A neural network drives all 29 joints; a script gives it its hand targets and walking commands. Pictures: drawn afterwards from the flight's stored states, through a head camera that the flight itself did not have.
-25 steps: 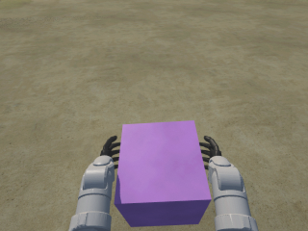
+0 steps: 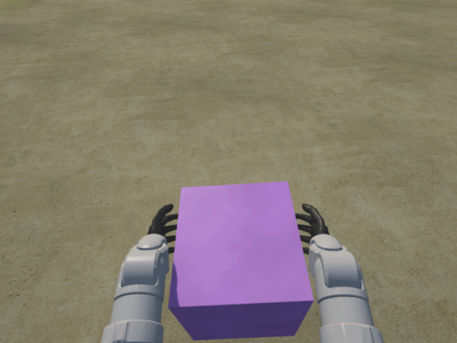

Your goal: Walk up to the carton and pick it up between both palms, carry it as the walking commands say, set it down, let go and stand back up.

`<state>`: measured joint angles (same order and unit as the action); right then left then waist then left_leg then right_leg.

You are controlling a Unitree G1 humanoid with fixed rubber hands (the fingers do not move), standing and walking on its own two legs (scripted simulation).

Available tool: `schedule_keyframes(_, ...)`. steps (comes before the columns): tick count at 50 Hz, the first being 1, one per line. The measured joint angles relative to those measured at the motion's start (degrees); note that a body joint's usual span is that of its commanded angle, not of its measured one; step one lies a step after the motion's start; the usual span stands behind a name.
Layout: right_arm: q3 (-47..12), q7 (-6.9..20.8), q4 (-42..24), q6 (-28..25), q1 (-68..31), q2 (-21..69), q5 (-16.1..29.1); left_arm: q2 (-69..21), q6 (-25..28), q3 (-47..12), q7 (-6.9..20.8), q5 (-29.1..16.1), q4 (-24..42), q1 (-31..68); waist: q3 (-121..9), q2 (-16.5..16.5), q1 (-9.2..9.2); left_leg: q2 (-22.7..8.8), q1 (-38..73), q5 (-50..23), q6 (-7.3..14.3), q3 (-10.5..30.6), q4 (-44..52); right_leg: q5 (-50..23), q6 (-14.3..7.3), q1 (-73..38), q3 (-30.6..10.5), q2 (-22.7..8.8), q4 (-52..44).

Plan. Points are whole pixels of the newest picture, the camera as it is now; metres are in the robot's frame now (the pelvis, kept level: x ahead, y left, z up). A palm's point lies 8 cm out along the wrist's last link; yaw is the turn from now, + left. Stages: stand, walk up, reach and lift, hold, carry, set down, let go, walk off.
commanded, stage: hold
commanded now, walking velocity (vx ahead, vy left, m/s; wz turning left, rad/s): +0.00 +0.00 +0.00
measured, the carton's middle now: (239, 263) +0.28 +0.00 -0.02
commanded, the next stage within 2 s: carry in 0.26 s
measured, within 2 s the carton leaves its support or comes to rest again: neither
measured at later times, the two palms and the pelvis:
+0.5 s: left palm (161, 250) +0.26 +0.14 +0.04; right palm (331, 262) +0.24 -0.15 +0.05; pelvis -0.04 +0.01 -0.02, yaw -7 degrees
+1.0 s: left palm out of the picture +0.09 +0.04 +0.07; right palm out of the picture -0.06 -0.21 +0.07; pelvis -0.22 +0.06 -0.02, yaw -30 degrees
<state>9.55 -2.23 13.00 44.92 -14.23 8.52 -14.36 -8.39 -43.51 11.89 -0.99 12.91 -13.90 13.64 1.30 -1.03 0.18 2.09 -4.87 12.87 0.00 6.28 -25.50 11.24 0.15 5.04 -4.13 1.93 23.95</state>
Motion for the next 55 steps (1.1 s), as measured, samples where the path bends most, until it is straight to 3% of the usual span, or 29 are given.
schedule_keyframes(14,-1.1,-0.1,-2.1,0.4,1.8,-0.4,0.8,0.2,-0.8,-1.3,-0.3,-0.7,1.9,-1.1,-0.4,0.1,0.0,0.1,-0.7,-0.1,0.1,-0.3,0.3,0.0,0.1,0.9,-0.3,-0.1,0.0)
schedule_keyframes(22,-1.8,-1.6,-13.2,5.1,0.3,-0.1,4.3,0.2,-6.4,-1.8,-2.1,-4.6,14.5,-0.3,-3.2,2.1,0.96,-0.6,-15.7,2.9,0.5,-5.8,-11.6,2.3,0.7,17.8,-3.1,1.0,13.1)
schedule_keyframes(23,-2.3,-1.8,-14.5,6.3,0.2,-0.1,4.7,0.4,-7.8,-1.9,-2.3,-5.1,16.3,-0.5,-3.0,2.5,1.17,-0.7,-16.4,3.4,0.9,-6.8,-11.8,1.4,0.7,20.0,-2.7,0.8,15.8)
schedule_keyframes(26,-4.4,-3.4,-19.2,10.7,0.9,-0.2,6.3,1.4,-12.5,-2.1,-3.2,-7.8,21.8,-1.6,-1.0,1.5,2.06,-3.4,-17.9,2.7,1.3,-9.5,-12.6,13.8,0.9,25.6,2.5,0.8,27.5)
schedule_keyframes(28,-5.6,-4.6,-23.6,13.9,2.3,-0.5,7.2,1.4,-15.8,-2.2,-3.9,-9.5,25.1,-1.9,0.0,0.4,2.47,-5.4,-18.7,1.4,1.0,-10.6,-11.9,15.8,0.7,26.8,5.5,0.2,31.5)
schedule_keyframes(30,-5.9,-5.0,-27.5,16.6,3.5,-0.6,7.5,0.8,-18.2,-2.4,-4.4,-10.3,27.7,-2.0,0.3,-0.8,2.81,-7.3,-20.1,0.2,0.4,-11.5,-11.6,13.5,0.4,25.3,7.0,-0.7,29.0)
schedule_keyframes(33,-5.9,-5.1,-31.9,19.7,4.2,-0.7,7.6,0.3,-21.1,-2.8,-4.8,-10.6,31.1,-1.8,0.1,-1.5,3.04,-9.6,-23.0,-0.3,-0.5,-13.3,-13.9,6.9,-0.1,18.8,6.5,-2.1,16.0)
schedule_keyframes(34,-5.6,-5.1,-32.8,20.3,3.9,-0.8,7.6,0.3,-21.4,-3.1,-4.8,-10.5,31.4,-1.5,0.2,-2.6,3.02,-10.9,-24.5,0.4,-0.5,-13.2,-15.8,4.8,-0.4,18.9,6.3,-1.0,14.3)
schedule_keyframes(35,-5.1,-5.1,-33.2,20.8,3.8,-0.7,7.7,0.2,-21.6,-3.3,-4.8,-10.4,31.4,-1.1,0.7,-3.0,2.45,-10.9,-26.4,6.4,-1.2,-12.1,-19.6,3.9,-0.8,20.0,6.1,-0.3,14.8)
schedule_keyframes(37,-4.4,-5.1,-33.6,21.8,4.5,-0.8,7.9,0.2,-22.3,-4.2,-4.7,-9.8,30.6,-1.0,1.4,-1.5,1.26,-7.8,-30.0,16.0,-2.1,-9.7,-30.3,2.3,-1.4,21.7,4.3,-0.8,14.7)
schedule_keyframes(41,-4.1,-5.8,-34.5,23.7,5.3,-0.9,9.8,0.4,-24.6,-5.3,-4.7,-9.0,32.1,-2.2,1.7,0.9,-1.53,-4.6,-31.9,12.7,-3.6,-8.9,-43.6,-4.3,-1.0,22.6,0.3,-0.9,8.7)
schedule_keyframes(46,-4.4,-6.8,-37.2,24.1,4.4,-0.8,11.0,0.3,-25.4,-5.2,-4.2,-8.3,35.7,-1.8,-0.7,2.1,-2.92,-1.8,-24.7,11.9,-3.9,-8.5,-32.8,-13.2,0.3,25.1,-4.7,0.2,0.9)
schedule_keyframes(50,-4.0,-6.5,-35.8,24.6,3.1,-0.6,10.6,0.2,-25.8,-4.9,-3.8,-7.2,35.2,-1.4,-3.8,3.6,-2.27,1.0,-14.2,16.3,-1.7,-9.5,-12.8,-21.5,2.2,26.5,-8.8,1.5,-7.2)
schedule_keyframes(51,-4.2,-6.3,-34.6,24.2,3.0,-0.6,10.5,0.3,-26.0,-4.5,-3.7,-7.0,34.8,-1.2,-4.0,5.2,-1.98,1.6,-12.2,13.2,-0.6,-10.9,-7.7,-22.7,3.2,26.9,-9.8,1.3,-8.5)
schedule_keyframes(52,-4.7,-6.2,-33.0,23.9,2.9,-0.5,10.3,0.3,-26.2,-3.7,-3.7,-6.9,34.2,-1.5,-3.2,7.7,-1.07,2.3,-10.9,7.9,0.4,-12.9,-5.0,-19.7,4.1,27.2,-10.0,0.6,-7.8)
schedule_keyframes(53,-5.3,-6.1,-31.4,24.2,2.8,-0.5,9.9,0.5,-26.4,-3.4,-3.7,-7.1,33.7,-2.6,-2.9,7.8,-0.57,1.3,-10.9,5.2,1.3,-14.3,-4.8,-10.6,4.9,29.7,-7.6,1.3,-1.6)
schedule_keyframes(55,-5.8,-5.7,-29.8,25.2,3.6,-0.6,9.3,0.7,-27.0,-3.8,-3.9,-7.4,32.7,-4.5,-2.4,4.6,-0.77,-2.2,-11.3,3.6,2.1,-14.5,-5.4,5.6,5.5,36.0,-0.5,2.2,23.2)
